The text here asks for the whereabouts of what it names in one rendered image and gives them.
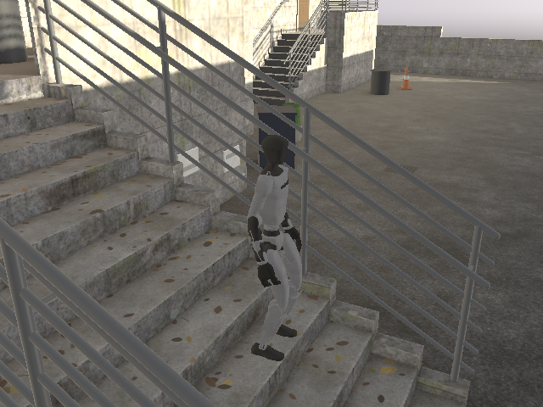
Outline stairs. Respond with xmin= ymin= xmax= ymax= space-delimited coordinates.
xmin=253 ymin=34 xmax=324 ymax=106
xmin=0 ymin=75 xmax=466 ymax=407

